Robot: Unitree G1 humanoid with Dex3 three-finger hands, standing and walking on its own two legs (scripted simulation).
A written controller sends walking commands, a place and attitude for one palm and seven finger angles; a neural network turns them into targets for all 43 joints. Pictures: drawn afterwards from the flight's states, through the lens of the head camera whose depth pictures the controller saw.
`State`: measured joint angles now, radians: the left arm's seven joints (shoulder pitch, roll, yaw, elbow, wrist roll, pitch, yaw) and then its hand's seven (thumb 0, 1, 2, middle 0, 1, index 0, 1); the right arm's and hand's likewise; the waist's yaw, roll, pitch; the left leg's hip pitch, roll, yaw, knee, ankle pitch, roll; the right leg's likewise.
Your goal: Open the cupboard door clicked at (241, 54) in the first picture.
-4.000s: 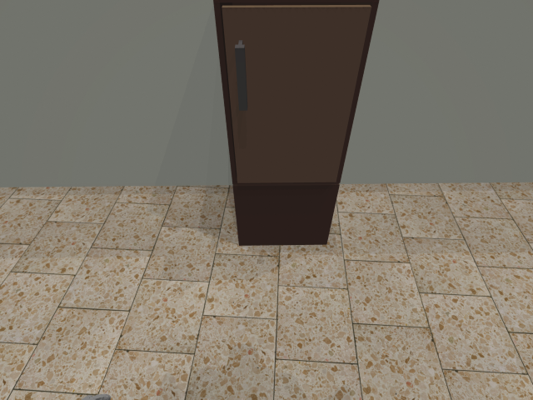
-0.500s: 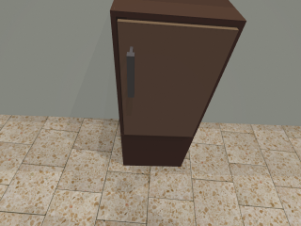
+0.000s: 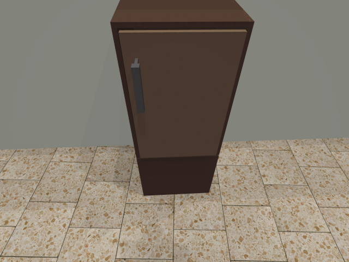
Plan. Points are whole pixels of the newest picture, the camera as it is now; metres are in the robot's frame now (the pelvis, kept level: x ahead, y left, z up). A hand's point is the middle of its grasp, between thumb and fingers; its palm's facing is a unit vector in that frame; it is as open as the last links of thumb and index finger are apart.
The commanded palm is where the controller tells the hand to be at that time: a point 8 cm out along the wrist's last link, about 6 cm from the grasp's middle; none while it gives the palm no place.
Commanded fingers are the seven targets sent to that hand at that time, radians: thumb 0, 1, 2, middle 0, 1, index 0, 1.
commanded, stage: come to a stop and stand still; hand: left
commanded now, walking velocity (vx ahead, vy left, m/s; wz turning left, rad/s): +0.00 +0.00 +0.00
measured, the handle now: (138, 86) +0.62 +0.15 +0.08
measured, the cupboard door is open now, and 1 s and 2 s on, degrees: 0 0 0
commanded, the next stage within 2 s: look again from close up in 0.30 s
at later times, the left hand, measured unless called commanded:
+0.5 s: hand out of the picture -0.02 +0.14 -0.18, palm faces +0.04 -0.98 -0.17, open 7.4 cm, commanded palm none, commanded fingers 0.00 0.90 0.90 -0.20 -0.30 -0.20 -0.30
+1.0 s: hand out of the picture +0.09 +0.24 -0.16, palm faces +0.02 -0.96 -0.29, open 7.4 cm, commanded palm none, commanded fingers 0.00 0.90 0.90 -0.20 -0.30 -0.20 -0.30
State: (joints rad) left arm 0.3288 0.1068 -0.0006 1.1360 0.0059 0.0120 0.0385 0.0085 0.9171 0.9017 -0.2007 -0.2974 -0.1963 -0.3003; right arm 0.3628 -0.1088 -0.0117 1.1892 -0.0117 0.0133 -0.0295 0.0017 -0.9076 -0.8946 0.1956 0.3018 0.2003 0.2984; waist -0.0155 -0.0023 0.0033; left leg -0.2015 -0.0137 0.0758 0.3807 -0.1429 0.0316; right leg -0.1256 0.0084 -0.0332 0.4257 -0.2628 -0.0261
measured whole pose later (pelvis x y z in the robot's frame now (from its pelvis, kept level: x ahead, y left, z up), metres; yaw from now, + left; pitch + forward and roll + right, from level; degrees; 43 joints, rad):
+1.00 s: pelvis +0.01 +0.01 +0.00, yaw +0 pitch -3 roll +0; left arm 0.20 0.28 0.00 0.99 0.01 -0.01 0.02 0.01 0.91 0.90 -0.20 -0.30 -0.20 -0.30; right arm 0.15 -0.27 -0.01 1.03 -0.02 -0.02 -0.01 0.00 -0.91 -0.89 0.20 0.30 0.20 0.30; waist 0.01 -0.01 0.00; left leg -0.21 -0.02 0.07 0.45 -0.20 0.05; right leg -0.10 0.00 -0.04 0.44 -0.29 -0.01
